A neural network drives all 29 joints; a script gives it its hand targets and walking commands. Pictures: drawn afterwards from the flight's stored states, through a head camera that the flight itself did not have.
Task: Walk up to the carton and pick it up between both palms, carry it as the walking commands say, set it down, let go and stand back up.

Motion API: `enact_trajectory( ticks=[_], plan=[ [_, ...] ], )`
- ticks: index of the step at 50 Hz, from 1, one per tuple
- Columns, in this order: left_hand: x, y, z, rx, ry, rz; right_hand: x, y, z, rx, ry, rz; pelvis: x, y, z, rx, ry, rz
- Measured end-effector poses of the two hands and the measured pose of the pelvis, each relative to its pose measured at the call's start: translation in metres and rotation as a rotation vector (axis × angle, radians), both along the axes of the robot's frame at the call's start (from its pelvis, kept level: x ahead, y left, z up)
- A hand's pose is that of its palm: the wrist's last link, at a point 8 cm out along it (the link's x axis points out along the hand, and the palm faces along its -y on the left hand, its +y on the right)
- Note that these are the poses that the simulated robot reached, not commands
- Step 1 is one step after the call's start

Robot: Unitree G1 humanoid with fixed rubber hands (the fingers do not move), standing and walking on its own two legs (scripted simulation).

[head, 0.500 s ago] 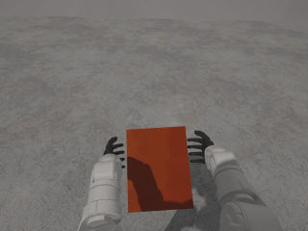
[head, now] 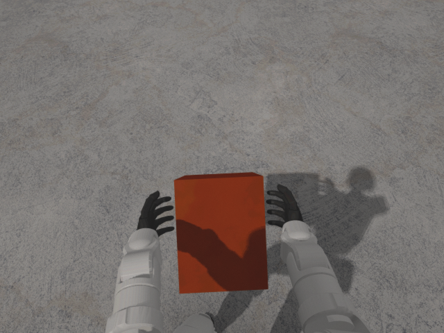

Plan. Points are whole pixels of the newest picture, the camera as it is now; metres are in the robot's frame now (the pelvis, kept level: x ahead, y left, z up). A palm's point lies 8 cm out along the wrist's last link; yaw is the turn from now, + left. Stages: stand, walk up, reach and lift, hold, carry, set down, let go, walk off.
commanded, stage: set down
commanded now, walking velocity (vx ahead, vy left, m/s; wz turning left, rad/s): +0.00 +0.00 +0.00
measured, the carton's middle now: (221, 224) +0.34 +0.12 -0.16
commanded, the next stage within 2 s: none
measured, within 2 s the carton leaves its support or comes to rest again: neither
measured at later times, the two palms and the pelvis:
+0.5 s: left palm (156, 231) +0.28 +0.26 -0.14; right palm (274, 233) +0.35 -0.01 -0.14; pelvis -0.03 +0.06 -0.06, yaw -2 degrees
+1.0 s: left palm (165, 237) +0.29 +0.25 -0.22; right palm (270, 232) +0.37 +0.00 -0.22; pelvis -0.07 +0.04 -0.15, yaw -2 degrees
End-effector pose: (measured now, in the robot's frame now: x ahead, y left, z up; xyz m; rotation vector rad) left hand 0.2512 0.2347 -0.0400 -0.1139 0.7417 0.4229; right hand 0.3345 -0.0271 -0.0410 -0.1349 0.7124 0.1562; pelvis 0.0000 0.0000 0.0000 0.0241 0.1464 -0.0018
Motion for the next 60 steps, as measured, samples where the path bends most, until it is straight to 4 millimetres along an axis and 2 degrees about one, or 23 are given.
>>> enact_trajectory(
  ticks=[6, 12, 22, 31, 38, 43, 51, 60],
  plan=[
    [0.000, 0.007, -0.025, -0.002, 0.018, -0.005, 0.003, 0.008, -0.027, -0.001, 0.018, 0.001, 0.007, 0.006, -0.004, -0.004, 0.121, 0.002],
    [0.012, 0.015, -0.046, 0.028, 0.013, -0.026, 0.005, 0.016, -0.055, 0.020, 0.010, -0.056, 0.001, 0.022, -0.016, -0.017, 0.236, -0.001],
    [0.030, 0.022, -0.089, 0.023, -0.017, -0.056, 0.008, 0.020, -0.094, -0.007, -0.027, -0.103, -0.023, 0.053, -0.044, -0.022, 0.368, -0.024],
    [0.033, 0.020, -0.116, 0.013, -0.042, -0.035, 0.020, 0.020, -0.115, -0.011, -0.049, -0.091, -0.051, 0.068, -0.081, -0.021, 0.398, -0.020],
    [0.034, 0.022, -0.138, 0.001, -0.026, 0.006, 0.029, 0.025, -0.128, -0.017, -0.032, -0.062, -0.068, 0.062, -0.109, -0.021, 0.384, -0.017],
    [0.037, 0.023, -0.157, 0.011, -0.007, 0.013, 0.034, 0.027, -0.145, -0.025, -0.019, -0.044, -0.073, 0.052, -0.126, -0.022, 0.390, -0.014],
    [0.044, 0.020, -0.183, 0.042, 0.013, -0.003, 0.038, 0.024, -0.180, -0.013, -0.004, -0.056, -0.071, 0.035, -0.148, -0.016, 0.442, -0.019],
    [0.053, 0.019, -0.204, 0.038, 0.012, -0.017, 0.043, 0.022, -0.212, -0.001, 0.000, -0.079, -0.062, 0.023, -0.165, 0.006, 0.504, -0.035]
  ],
)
